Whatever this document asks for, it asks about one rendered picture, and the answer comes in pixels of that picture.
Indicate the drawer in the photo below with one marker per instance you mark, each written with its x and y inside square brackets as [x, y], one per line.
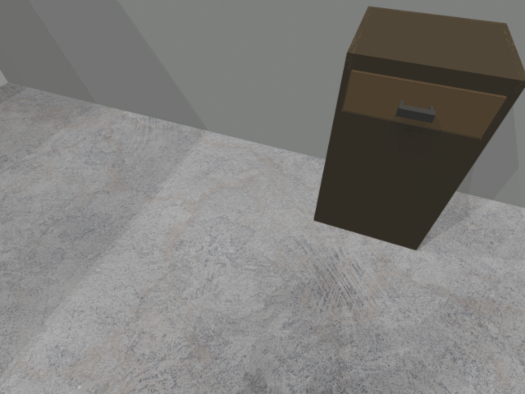
[462, 111]

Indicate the cabinet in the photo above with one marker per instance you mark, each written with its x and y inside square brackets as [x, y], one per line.
[390, 180]

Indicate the handle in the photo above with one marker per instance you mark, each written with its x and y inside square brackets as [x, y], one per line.
[419, 114]

